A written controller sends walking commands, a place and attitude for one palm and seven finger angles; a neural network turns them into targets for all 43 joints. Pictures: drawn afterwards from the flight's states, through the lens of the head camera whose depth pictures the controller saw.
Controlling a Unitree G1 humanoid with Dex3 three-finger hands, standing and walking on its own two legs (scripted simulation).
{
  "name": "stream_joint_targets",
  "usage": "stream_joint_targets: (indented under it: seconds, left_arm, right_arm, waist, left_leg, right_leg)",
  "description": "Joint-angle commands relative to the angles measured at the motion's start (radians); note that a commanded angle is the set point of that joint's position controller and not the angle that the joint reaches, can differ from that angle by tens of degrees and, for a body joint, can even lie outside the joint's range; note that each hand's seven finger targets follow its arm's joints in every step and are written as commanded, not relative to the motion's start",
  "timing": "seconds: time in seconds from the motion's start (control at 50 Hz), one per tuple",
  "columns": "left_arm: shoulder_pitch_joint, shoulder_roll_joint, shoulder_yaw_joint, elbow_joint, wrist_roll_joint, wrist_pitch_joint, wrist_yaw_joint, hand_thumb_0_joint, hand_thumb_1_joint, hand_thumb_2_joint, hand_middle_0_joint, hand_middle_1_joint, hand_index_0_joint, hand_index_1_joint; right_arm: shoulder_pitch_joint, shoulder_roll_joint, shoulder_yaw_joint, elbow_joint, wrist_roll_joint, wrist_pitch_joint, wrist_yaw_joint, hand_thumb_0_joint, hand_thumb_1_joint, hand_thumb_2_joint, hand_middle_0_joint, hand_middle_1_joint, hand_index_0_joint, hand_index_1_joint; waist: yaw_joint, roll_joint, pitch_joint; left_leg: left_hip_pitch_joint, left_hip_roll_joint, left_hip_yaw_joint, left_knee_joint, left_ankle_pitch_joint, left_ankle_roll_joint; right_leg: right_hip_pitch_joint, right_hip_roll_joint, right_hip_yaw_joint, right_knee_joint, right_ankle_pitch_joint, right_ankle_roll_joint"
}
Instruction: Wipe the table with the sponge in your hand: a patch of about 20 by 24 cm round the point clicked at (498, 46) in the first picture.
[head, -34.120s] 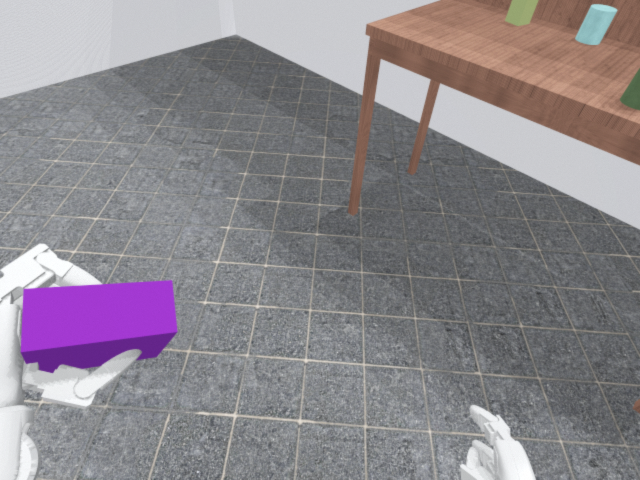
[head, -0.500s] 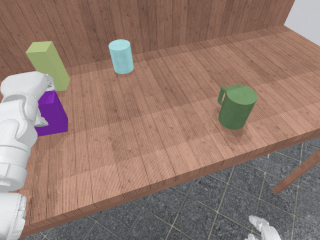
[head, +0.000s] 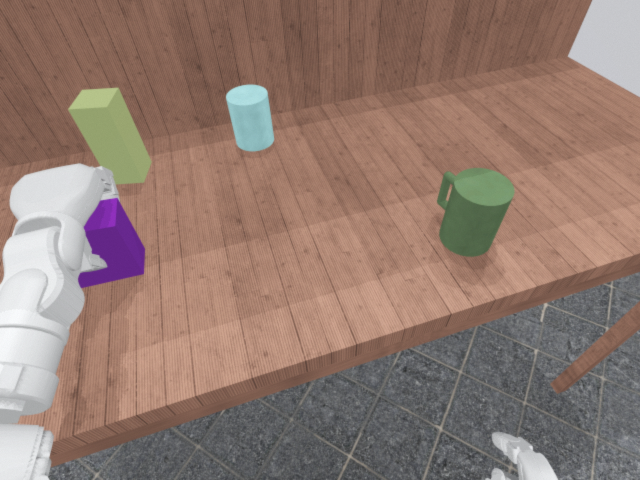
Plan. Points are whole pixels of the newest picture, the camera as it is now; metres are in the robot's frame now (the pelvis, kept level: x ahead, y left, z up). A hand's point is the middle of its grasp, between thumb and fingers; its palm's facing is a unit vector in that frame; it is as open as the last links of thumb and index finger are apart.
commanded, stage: wipe back along the first lane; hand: left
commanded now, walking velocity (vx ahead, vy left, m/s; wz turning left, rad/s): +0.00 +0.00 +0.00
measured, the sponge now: (93, 254) +0.36 +0.34 +0.09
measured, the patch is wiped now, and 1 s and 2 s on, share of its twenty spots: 1.00 1.00 1.00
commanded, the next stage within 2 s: lift the sponge slowly off the table in 1.16 s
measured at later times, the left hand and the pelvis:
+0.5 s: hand (83, 251) +0.33 +0.31 +0.13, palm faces +0.05 -0.03 -1.00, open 9.3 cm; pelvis +0.01 -0.01 +0.00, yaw -1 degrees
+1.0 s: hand (72, 292) +0.27 +0.30 +0.13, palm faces +0.13 -0.07 -0.99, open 9.2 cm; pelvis +0.00 +0.00 -0.01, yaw -1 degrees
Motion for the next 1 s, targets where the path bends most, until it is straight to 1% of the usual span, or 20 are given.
stream_joint_targets:
  seconds: [0.0, 0.06, 0.08, 0.14, 0.16, 0.2, 0.3, 0.36, 0.42, 0.48, 0.62, 0.68, 0.72, 0.74, 0.78, 0.82, 0.84, 0.88, 0.92, 0.98]
  left_arm:
    - [-0.175, 0.206, 0.033, -0.111, 0.011, 0.016, -0.012, 0.000, 0.100, 1.300, -1.200, -1.600, -1.200, -1.600]
    - [-0.144, 0.240, 0.066, -0.121, 0.012, 0.020, -0.013, 0.000, 0.100, 1.300, -1.200, -1.600, -1.200, -1.600]
    - [-0.112, 0.185, 0.025, -0.128, 0.008, 0.025, -0.014, 0.000, 0.100, 1.300, -1.200, -1.600, -1.200, -1.600]
    - [-0.076, 0.136, -0.009, -0.186, -0.007, 0.034, -0.017, 0.000, 0.100, 1.300, -1.200, -1.600, -1.200, -1.600]
    - [-0.043, 0.175, 0.037, -0.182, -0.016, 0.039, -0.014, 0.000, 0.100, 1.300, -1.200, -1.600, -1.200, -1.600]
    - [0.009, 0.172, 0.042, -0.175, -0.020, 0.047, -0.013, 0.000, 0.100, 1.300, -1.200, -1.600, -1.200, -1.600]
    - [0.079, 0.118, 0.010, -0.228, -0.037, 0.078, -0.015, 0.000, 0.100, 1.300, -1.200, -1.600, -1.200, -1.600]
    - [0.123, 0.153, 0.047, -0.291, -0.045, 0.087, -0.013, 0.000, 0.100, 1.300, -1.200, -1.600, -1.200, -1.600]
    - [0.169, 0.115, 0.019, -0.313, -0.052, 0.108, -0.017, 0.000, 0.100, 1.300, -1.200, -1.600, -1.200, -1.600]
    - [0.205, 0.148, 0.055, -0.392, -0.055, 0.118, -0.015, 0.000, 0.100, 1.300, -1.200, -1.600, -1.200, -1.600]
    - [0.322, 0.103, 0.035, -0.466, -0.076, 0.156, -0.021, 0.000, 0.100, 1.300, -1.200, -1.600, -1.200, -1.600]
    - [0.376, 0.088, 0.037, -0.566, -0.078, 0.159, -0.016, 0.000, 0.100, 1.300, -1.200, -1.600, -1.200, -1.600]
    - [0.432, 0.067, 0.027, -0.573, -0.091, 0.167, -0.013, 0.000, 0.100, 1.300, -1.200, -1.600, -1.200, -1.600]
    - [0.426, 0.096, 0.048, -0.574, -0.088, 0.174, -0.010, 0.000, 0.100, 1.300, -1.200, -1.600, -1.200, -1.600]
    - [0.407, 0.107, 0.061, -0.627, -0.082, 0.189, -0.003, 0.000, 0.100, 1.300, -1.200, -1.600, -1.200, -1.600]
    - [0.461, 0.083, 0.046, -0.613, -0.094, 0.200, -0.003, 0.000, 0.100, 1.300, -1.200, -1.600, -1.200, -1.600]
    - [0.463, 0.114, 0.070, -0.618, -0.092, 0.205, 0.000, 0.000, 0.100, 1.300, -1.200, -1.600, -1.200, -1.600]
    - [0.443, 0.109, 0.064, -0.675, -0.080, 0.220, 0.003, 0.000, 0.100, 1.300, -1.200, -1.600, -1.200, -1.600]
    - [0.516, 0.051, 0.023, -0.672, -0.090, 0.225, 0.003, 0.000, 0.100, 1.300, -1.200, -1.600, -1.200, -1.600]
    - [0.508, 0.086, 0.048, -0.744, -0.081, 0.235, 0.008, 0.000, 0.100, 1.300, -1.200, -1.600, -1.200, -1.600]
  right_arm:
    - [-0.127, -0.139, -0.046, -0.157, -0.004, -0.049, -0.005, 0.000, -0.900, -0.900, 0.200, 0.300, 0.200, 0.300]
    - [-0.142, -0.142, -0.041, -0.162, -0.002, -0.050, -0.002, 0.000, -0.900, -0.900, 0.200, 0.300, 0.200, 0.300]
    - [-0.140, -0.133, -0.040, -0.167, -0.002, -0.051, -0.001, 0.000, -0.900, -0.900, 0.200, 0.300, 0.200, 0.300]
    - [-0.151, -0.130, -0.042, -0.176, -0.003, -0.052, 0.003, 0.000, -0.900, -0.900, 0.200, 0.300, 0.200, 0.300]
    - [-0.161, -0.133, -0.040, -0.179, -0.001, -0.056, 0.004, 0.000, -0.900, -0.900, 0.200, 0.300, 0.200, 0.300]
    - [-0.150, -0.132, -0.039, -0.177, -0.002, -0.056, 0.002, 0.000, -0.900, -0.900, 0.200, 0.300, 0.200, 0.300]
    - [-0.169, -0.127, -0.036, -0.189, 0.001, -0.058, 0.003, 0.000, -0.900, -0.900, 0.200, 0.300, 0.200, 0.300]
    - [-0.191, -0.131, -0.034, -0.194, -0.001, -0.061, 0.008, 0.000, -0.900, -0.900, 0.200, 0.300, 0.200, 0.300]
    - [-0.183, -0.124, -0.027, -0.198, 0.000, -0.062, 0.009, 0.000, -0.900, -0.900, 0.200, 0.300, 0.200, 0.300]
    - [-0.194, -0.121, -0.028, -0.211, -0.005, -0.067, 0.012, 0.000, -0.900, -0.900, 0.200, 0.300, 0.200, 0.300]
    - [-0.205, -0.114, -0.021, -0.218, -0.003, -0.072, 0.014, 0.000, -0.900, -0.900, 0.200, 0.300, 0.200, 0.300]
    - [-0.218, -0.106, -0.021, -0.238, -0.006, -0.080, 0.020, 0.000, -0.900, -0.900, 0.200, 0.300, 0.200, 0.300]
    - [-0.223, -0.106, -0.018, -0.232, -0.006, -0.081, 0.022, 0.000, -0.900, -0.900, 0.200, 0.300, 0.200, 0.300]
    - [-0.222, -0.107, -0.018, -0.229, -0.006, -0.078, 0.020, 0.000, -0.900, -0.900, 0.200, 0.300, 0.200, 0.300]
    - [-0.231, -0.107, -0.018, -0.242, -0.010, -0.080, 0.019, 0.000, -0.900, -0.900, 0.200, 0.300, 0.200, 0.300]
    - [-0.237, -0.105, -0.014, -0.235, -0.008, -0.079, 0.017, 0.000, -0.900, -0.900, 0.200, 0.300, 0.200, 0.300]
    - [-0.239, -0.106, -0.014, -0.233, -0.007, -0.077, 0.016, 0.000, -0.900, -0.900, 0.200, 0.300, 0.200, 0.300]
    - [-0.249, -0.104, -0.012, -0.246, -0.009, -0.080, 0.015, 0.000, -0.900, -0.900, 0.200, 0.300, 0.200, 0.300]
    - [-0.256, -0.098, -0.009, -0.242, -0.006, -0.082, 0.019, 0.000, -0.900, -0.900, 0.200, 0.300, 0.200, 0.300]
    - [-0.270, -0.096, -0.007, -0.254, -0.008, -0.084, 0.019, 0.000, -0.900, -0.900, 0.200, 0.300, 0.200, 0.300]
  waist:
    - [0.010, -0.043, -0.207]
    - [0.017, -0.031, -0.188]
    - [0.017, -0.035, -0.191]
    - [0.015, -0.019, -0.179]
    - [0.021, -0.044, -0.175]
    - [0.026, -0.076, -0.177]
    - [0.025, -0.093, -0.147]
    - [0.035, -0.085, -0.171]
    - [0.033, -0.085, -0.142]
    - [0.046, -0.071, -0.191]
    - [0.046, -0.087, -0.139]
    - [0.058, -0.081, -0.199]
    - [0.055, -0.093, -0.155]
    - [0.057, -0.093, -0.136]
    - [0.062, -0.105, -0.173]
    - [0.063, -0.107, -0.128]
    - [0.068, -0.093, -0.119]
    - [0.070, -0.081, -0.162]
    - [0.069, -0.079, -0.119]
    - [0.077, -0.067, -0.162]
  left_leg:
    - [0.147, 0.022, -0.039, -0.037, 0.294, -0.002]
    - [0.134, 0.026, -0.045, -0.039, 0.278, -0.004]
    - [0.135, 0.022, -0.040, -0.038, 0.279, -0.004]
    - [0.146, 0.025, -0.041, -0.032, 0.284, -0.005]
    - [0.134, 0.029, -0.045, -0.034, 0.264, -0.004]
    - [0.120, 0.022, -0.033, -0.026, 0.277, -0.004]
    - [0.112, 0.019, -0.025, -0.019, 0.280, -0.004]
    - [0.119, 0.020, -0.027, -0.011, 0.296, -0.004]
    - [0.102, 0.018, -0.022, -0.006, 0.309, -0.008]
    - [0.115, 0.013, -0.020, 0.010, 0.348, -0.006]
    - [0.099, 0.017, -0.019, 0.017, 0.352, -0.010]
    - [0.118, 0.016, -0.020, 0.031, 0.394, -0.008]
    - [0.107, 0.020, -0.020, 0.027, 0.376, -0.011]
    - [0.097, 0.021, -0.023, 0.020, 0.352, -0.012]
    - [0.097, 0.015, -0.019, 0.029, 0.349, -0.010]
    - [0.086, 0.017, -0.018, 0.023, 0.331, -0.013]
    - [0.085, 0.019, -0.021, 0.017, 0.322, -0.014]
    - [0.096, 0.015, -0.016, 0.028, 0.334, -0.013]
    - [0.091, 0.022, -0.022, 0.019, 0.324, -0.017]
    - [0.100, 0.021, -0.027, 0.022, 0.310, -0.016]
  right_leg:
    - [0.035, 0.027, -0.005, -0.033, 0.225, -0.066]
    - [0.034, 0.031, 0.003, -0.030, 0.214, -0.073]
    - [0.040, 0.030, -0.006, -0.025, 0.211, -0.068]
    - [0.021, 0.030, -0.005, -0.027, 0.217, -0.065]
    - [0.031, 0.032, 0.002, -0.028, 0.211, -0.069]
    - [0.051, 0.031, -0.003, -0.018, 0.243, -0.063]
    - [0.048, 0.029, 0.001, -0.012, 0.267, -0.057]
    - [0.071, 0.030, 0.019, -0.003, 0.304, -0.060]
    - [0.063, 0.027, 0.005, 0.003, 0.321, -0.052]
    - [0.102, 0.023, 0.015, 0.021, 0.372, -0.054]
    - [0.074, 0.024, 0.010, 0.026, 0.386, -0.045]
    - [0.106, 0.020, 0.018, 0.045, 0.420, -0.046]
    - [0.081, 0.022, 0.013, 0.040, 0.411, -0.040]
    - [0.070, 0.023, 0.016, 0.038, 0.383, -0.041]
    - [0.097, 0.019, 0.024, 0.045, 0.395, -0.044]
    - [0.077, 0.021, 0.020, 0.041, 0.380, -0.040]
    - [0.074, 0.022, 0.023, 0.041, 0.360, -0.042]
    - [0.094, 0.019, 0.029, 0.051, 0.368, -0.045]
    - [0.063, 0.024, 0.018, 0.044, 0.341, -0.042]
    - [0.082, 0.024, 0.027, 0.054, 0.312, -0.047]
